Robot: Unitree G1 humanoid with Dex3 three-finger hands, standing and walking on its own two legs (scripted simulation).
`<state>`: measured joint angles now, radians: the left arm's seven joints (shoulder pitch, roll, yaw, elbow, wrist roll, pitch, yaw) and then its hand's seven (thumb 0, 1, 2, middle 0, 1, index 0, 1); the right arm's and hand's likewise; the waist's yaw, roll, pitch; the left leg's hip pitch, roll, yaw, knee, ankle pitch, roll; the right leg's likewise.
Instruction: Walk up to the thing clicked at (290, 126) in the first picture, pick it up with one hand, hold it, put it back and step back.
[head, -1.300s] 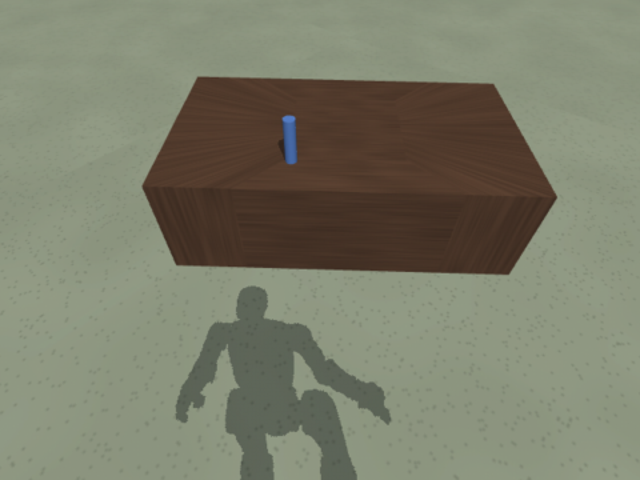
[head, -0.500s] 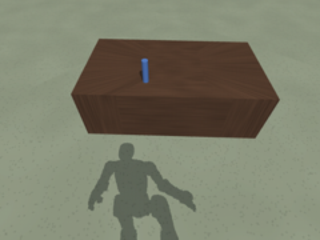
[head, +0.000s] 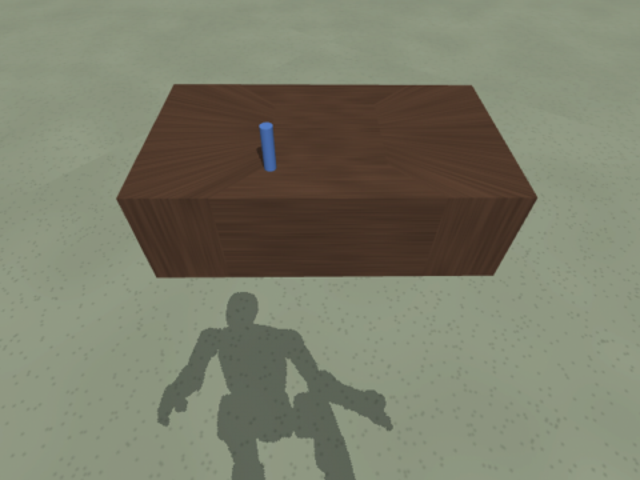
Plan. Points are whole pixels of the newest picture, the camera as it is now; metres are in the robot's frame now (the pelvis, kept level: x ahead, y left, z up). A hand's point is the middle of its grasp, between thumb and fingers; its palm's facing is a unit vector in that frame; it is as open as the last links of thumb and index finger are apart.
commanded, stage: walk up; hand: left
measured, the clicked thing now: (268, 147) +1.14 +0.19 -0.27
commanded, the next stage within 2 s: none
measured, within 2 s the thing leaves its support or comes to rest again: neither
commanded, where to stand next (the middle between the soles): +0.68 -0.02 m, yaw +0 degrees
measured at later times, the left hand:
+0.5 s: hand (162, 474) +0.18 +0.24 -0.16, palm faces +0.05 -0.94 -0.33, open 7.4 cm
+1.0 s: hand (204, 308) +0.44 +0.22 -0.13, palm faces +0.00 -0.90 -0.43, open 7.4 cm
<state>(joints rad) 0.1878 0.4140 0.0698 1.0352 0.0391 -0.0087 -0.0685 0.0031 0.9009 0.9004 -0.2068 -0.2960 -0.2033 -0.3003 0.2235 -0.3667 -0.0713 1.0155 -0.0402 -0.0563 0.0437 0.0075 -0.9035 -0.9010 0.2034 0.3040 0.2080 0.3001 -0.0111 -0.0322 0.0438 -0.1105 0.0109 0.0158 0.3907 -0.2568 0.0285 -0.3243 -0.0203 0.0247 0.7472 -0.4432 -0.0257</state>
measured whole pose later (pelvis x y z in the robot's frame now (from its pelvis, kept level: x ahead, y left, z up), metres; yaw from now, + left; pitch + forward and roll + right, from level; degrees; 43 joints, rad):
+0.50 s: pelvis +0.17 -0.04 -0.01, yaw +3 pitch -3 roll -2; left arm 0.35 0.40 0.06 0.89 0.02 -0.07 -0.06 0.00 0.90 0.90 -0.21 -0.30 -0.21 -0.30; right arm 0.24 -0.40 -0.08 0.91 -0.03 -0.03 0.09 0.01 -0.91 -0.90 0.20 0.30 0.20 0.30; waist 0.05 0.01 0.09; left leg -0.42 0.08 0.02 0.57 -0.19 0.02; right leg 0.00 0.01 -0.10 0.45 -0.40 -0.01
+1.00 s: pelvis +0.37 -0.07 -0.02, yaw +1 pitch -3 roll +0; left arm 0.31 0.42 0.07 0.85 0.02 -0.09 -0.06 0.00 0.90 0.90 -0.21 -0.30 -0.20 -0.30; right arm 0.32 -0.44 -0.06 0.87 -0.01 -0.02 0.05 0.01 -0.91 -0.90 0.20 0.30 0.20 0.30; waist 0.01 0.06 0.06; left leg -0.34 0.05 -0.01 1.04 -0.47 0.04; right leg -0.36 -0.04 -0.07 0.69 -0.27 -0.03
